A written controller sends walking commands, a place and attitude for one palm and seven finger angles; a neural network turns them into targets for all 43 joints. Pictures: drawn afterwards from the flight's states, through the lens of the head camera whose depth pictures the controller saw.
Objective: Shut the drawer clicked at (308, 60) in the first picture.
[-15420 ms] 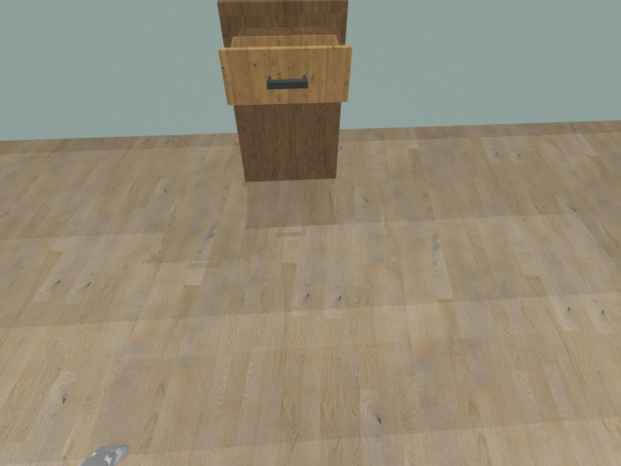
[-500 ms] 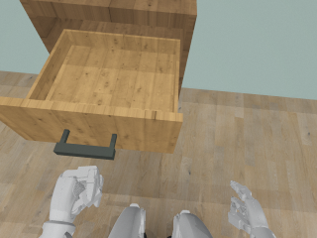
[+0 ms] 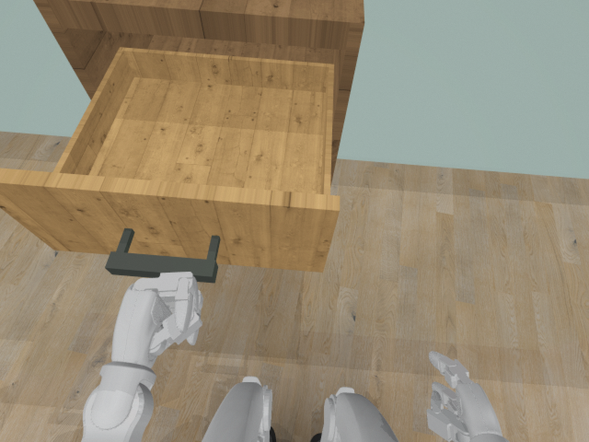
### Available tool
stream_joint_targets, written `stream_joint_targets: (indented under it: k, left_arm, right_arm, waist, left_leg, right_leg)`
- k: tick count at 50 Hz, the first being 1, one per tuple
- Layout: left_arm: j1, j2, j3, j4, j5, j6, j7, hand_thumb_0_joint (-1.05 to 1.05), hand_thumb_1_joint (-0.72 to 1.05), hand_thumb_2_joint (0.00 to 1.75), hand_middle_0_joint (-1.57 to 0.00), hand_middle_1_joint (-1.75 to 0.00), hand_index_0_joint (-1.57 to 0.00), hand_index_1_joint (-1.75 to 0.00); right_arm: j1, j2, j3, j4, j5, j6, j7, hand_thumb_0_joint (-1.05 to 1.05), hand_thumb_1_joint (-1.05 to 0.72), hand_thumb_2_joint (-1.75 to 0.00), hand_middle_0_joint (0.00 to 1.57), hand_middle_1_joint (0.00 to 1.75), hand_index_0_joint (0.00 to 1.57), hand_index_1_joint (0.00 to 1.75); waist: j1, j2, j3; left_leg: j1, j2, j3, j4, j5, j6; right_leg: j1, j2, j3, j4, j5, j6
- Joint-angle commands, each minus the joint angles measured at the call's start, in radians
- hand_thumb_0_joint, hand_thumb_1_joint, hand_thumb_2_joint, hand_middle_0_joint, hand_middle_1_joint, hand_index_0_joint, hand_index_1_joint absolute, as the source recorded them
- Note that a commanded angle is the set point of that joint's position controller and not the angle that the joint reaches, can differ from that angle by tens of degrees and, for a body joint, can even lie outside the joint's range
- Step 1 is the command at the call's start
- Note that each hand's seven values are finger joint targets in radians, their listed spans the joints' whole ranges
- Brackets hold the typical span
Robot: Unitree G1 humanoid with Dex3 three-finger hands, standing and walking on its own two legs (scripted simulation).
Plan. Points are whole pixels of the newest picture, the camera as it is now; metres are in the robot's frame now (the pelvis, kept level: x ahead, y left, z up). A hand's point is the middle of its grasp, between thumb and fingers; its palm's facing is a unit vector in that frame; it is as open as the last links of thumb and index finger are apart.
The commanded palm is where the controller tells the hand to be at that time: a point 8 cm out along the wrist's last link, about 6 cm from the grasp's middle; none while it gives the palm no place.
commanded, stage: push the drawer shut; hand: left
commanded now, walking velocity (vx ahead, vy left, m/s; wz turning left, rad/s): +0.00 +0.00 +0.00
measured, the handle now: (167, 253) +0.35 +0.18 +0.03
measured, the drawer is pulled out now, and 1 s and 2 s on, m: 0.28 0.16 0.03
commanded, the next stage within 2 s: none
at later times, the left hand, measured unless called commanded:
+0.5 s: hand (201, 275) +0.32 +0.14 +0.03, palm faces -0.07 -1.00 -0.03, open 3.0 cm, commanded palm +0.31 +0.19 +0.04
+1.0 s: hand (214, 226) +0.39 +0.13 +0.03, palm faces -0.05 -1.00 -0.05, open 3.1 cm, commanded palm +0.38 +0.18 +0.04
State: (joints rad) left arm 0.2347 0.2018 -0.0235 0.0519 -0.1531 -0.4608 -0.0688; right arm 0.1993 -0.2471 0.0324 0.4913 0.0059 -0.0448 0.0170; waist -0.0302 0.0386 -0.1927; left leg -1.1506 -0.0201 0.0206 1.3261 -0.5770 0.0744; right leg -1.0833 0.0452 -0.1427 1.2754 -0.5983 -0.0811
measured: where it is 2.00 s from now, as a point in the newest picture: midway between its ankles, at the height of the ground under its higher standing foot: outside the picture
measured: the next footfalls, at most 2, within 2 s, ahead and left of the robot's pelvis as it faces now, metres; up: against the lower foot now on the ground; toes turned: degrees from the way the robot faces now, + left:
none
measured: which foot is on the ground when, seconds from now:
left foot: down 0.00-1.00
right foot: down 0.00-1.00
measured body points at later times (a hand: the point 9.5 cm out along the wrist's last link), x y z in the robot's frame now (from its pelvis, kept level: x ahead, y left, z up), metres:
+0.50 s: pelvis +0.00 +0.00 +0.00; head +0.10 +0.02 +0.44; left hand +0.32 +0.19 +0.03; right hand +0.15 -0.24 -0.10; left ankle +0.02 +0.07 -0.61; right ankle +0.01 -0.08 -0.61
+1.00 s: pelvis +0.00 +0.01 +0.01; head +0.11 +0.02 +0.44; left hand +0.39 +0.18 +0.03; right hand +0.11 -0.25 -0.11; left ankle +0.02 +0.07 -0.61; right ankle +0.01 -0.08 -0.61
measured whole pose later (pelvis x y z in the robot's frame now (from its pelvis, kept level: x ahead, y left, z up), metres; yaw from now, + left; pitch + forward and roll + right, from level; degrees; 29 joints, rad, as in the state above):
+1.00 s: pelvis +0.00 +0.01 +0.01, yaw -1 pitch +24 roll -3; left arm -0.34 0.22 0.08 0.59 -0.13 -0.47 -0.04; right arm 0.24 -0.26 0.03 0.58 0.01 0.03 0.02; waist -0.08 0.03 -0.17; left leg -1.15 -0.02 0.04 1.27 -0.54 0.08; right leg -1.09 0.05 -0.12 1.23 -0.56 -0.07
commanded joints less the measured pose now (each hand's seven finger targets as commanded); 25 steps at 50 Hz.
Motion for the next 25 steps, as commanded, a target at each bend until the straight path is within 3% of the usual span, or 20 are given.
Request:
stream_joint_targets:
  k: [1, 5, 6, 7, 8, 11, 13, 14, 18, 19, 22, 25]
  left_arm:
    - [-0.205, 0.081, 0.056, -0.16, -0.006, -0.051, 0.002, 0.0, 0.9, 0.9, -1.4, -1.6, -1.4, -1.6]
    - [-0.237, 0.096, 0.083, -0.136, -0.017, -0.046, -0.002, 0.0, 0.9, 0.9, -1.4, -1.6, -1.4, -1.6]
    - [-0.246, 0.086, 0.077, -0.12, -0.022, -0.042, -0.006, 0.0, 0.9, 0.9, -1.4, -1.6, -1.4, -1.6]
    - [-0.245, 0.101, 0.1, -0.105, -0.024, -0.039, -0.006, 0.0, 0.9, 0.9, -1.4, -1.6, -1.4, -1.6]
    - [-0.277, 0.085, 0.081, -0.102, -0.027, -0.038, -0.008, 0.0, 0.9, 0.9, -1.4, -1.6, -1.4, -1.6]
    - [-0.302, 0.108, 0.114, -0.07, -0.034, -0.034, -0.008, 0.0, 0.9, 0.9, -1.4, -1.6, -1.4, -1.6]
    - [-0.312, 0.094, 0.103, -0.066, -0.033, -0.039, -0.005, 0.0, 0.9, 0.9, -1.4, -1.6, -1.4, -1.6]
    - [-0.324, 0.09, 0.098, -0.04, -0.032, -0.037, -0.002, 0.0, 0.9, 0.9, -1.4, -1.6, -1.4, -1.6]
    - [-0.414, 0.097, 0.109, 0.014, -0.029, -0.049, 0.002, 0.0, 0.9, 0.9, -1.4, -1.6, -1.4, -1.6]
    - [-0.431, 0.126, 0.135, 0.024, -0.026, -0.056, 0.005, 0.0, 0.9, 0.9, -1.4, -1.6, -1.4, -1.6]
    - [-0.469, 0.118, 0.132, 0.048, -0.023, -0.067, 0.003, 0.0, 0.9, 0.9, -1.4, -1.6, -1.4, -1.6]
    - [-0.531, 0.1, 0.101, 0.059, -0.011, -0.066, 0.005, 0.0, 0.9, 0.9, -1.4, -1.6, -1.4, -1.6]
  right_arm:
    - [-0.006, -0.142, -0.065, -0.122, 0.008, -0.04, -0.018, 0.0, -0.9, -0.9, 0.2, 0.3, 0.2, 0.3]
    - [-0.002, -0.141, -0.064, -0.111, 0.009, -0.036, -0.016, 0.0, -0.9, -0.9, 0.2, 0.3, 0.2, 0.3]
    - [-0.001, -0.14, -0.065, -0.11, 0.011, -0.034, -0.016, 0.0, -0.9, -0.9, 0.2, 0.3, 0.2, 0.3]
    - [-0.003, -0.143, -0.066, -0.11, 0.011, -0.03, -0.016, 0.0, -0.9, -0.9, 0.2, 0.3, 0.2, 0.3]
    - [-0.009, -0.142, -0.065, -0.108, 0.013, -0.029, -0.016, 0.0, -0.9, -0.9, 0.2, 0.3, 0.2, 0.3]
    - [-0.001, -0.143, -0.064, -0.099, 0.013, -0.024, -0.015, 0.0, -0.9, -0.9, 0.2, 0.3, 0.2, 0.3]
    - [-0.005, -0.143, -0.065, -0.102, 0.012, -0.022, -0.013, 0.0, -0.9, -0.9, 0.2, 0.3, 0.2, 0.3]
    - [-0.001, -0.145, -0.065, -0.096, 0.012, -0.021, -0.013, 0.0, -0.9, -0.9, 0.2, 0.3, 0.2, 0.3]
    - [0.004, -0.148, -0.067, -0.08, 0.01, -0.013, -0.012, 0.0, -0.9, -0.9, 0.2, 0.3, 0.2, 0.3]
    - [0.01, -0.152, -0.067, -0.075, 0.01, -0.012, -0.014, 0.0, -0.9, -0.9, 0.2, 0.3, 0.2, 0.3]
    - [0.009, -0.151, -0.067, -0.073, 0.01, -0.008, -0.011, 0.0, -0.9, -0.9, 0.2, 0.3, 0.2, 0.3]
    - [0.016, -0.157, -0.069, -0.064, 0.009, -0.003, -0.008, 0.0, -0.9, -0.9, 0.2, 0.3, 0.2, 0.3]
  waist:
    - [-0.037, -0.003, -0.311]
    - [-0.019, 0.024, -0.345]
    - [-0.027, 0.0, -0.335]
    - [-0.02, -0.007, -0.333]
    - [-0.028, 0.0, -0.324]
    - [-0.022, -0.004, -0.326]
    - [-0.017, 0.013, -0.329]
    - [-0.031, -0.005, -0.318]
    - [-0.043, -0.027, -0.301]
    - [-0.04, -0.025, -0.304]
    - [-0.031, 0.005, -0.321]
    - [-0.039, 0.041, -0.347]
  left_leg:
    - [0.239, 0.024, -0.108, -0.173, 0.261, -0.035]
    - [0.264, 0.022, -0.104, -0.184, 0.292, -0.038]
    - [0.262, 0.022, -0.103, -0.185, 0.297, -0.037]
    - [0.251, 0.023, -0.099, -0.187, 0.286, -0.037]
    - [0.253, 0.021, -0.098, -0.187, 0.283, -0.035]
    - [0.248, 0.021, -0.094, -0.192, 0.292, -0.036]
    - [0.263, 0.021, -0.095, -0.199, 0.298, -0.038]
    - [0.258, 0.024, -0.097, -0.196, 0.301, -0.036]
    - [0.236, 0.024, -0.094, -0.186, 0.263, -0.035]
    - [0.228, 0.024, -0.094, -0.184, 0.274, -0.034]
    - [0.245, 0.022, -0.093, -0.191, 0.275, -0.039]
    - [0.305, 0.028, -0.109, -0.199, 0.299, -0.043]
  right_leg:
    - [0.175, -0.019, 0.137, -0.188, 0.24, 0.046]
    - [0.204, -0.02, 0.139, -0.19, 0.266, 0.043]
    - [0.212, -0.021, 0.14, -0.197, 0.28, 0.046]
    - [0.22, -0.02, 0.142, -0.2, 0.272, 0.047]
    - [0.219, -0.022, 0.147, -0.206, 0.274, 0.049]
    - [0.239, -0.022, 0.149, -0.209, 0.288, 0.048]
    - [0.233, -0.024, 0.144, -0.206, 0.288, 0.047]
    - [0.22, -0.021, 0.141, -0.206, 0.289, 0.049]
    - [0.208, -0.022, 0.151, -0.215, 0.256, 0.052]
    - [0.213, -0.021, 0.153, -0.21, 0.264, 0.051]
    - [0.21, -0.023, 0.153, -0.205, 0.262, 0.048]
    - [0.167, -0.022, 0.14, -0.195, 0.265, 0.047]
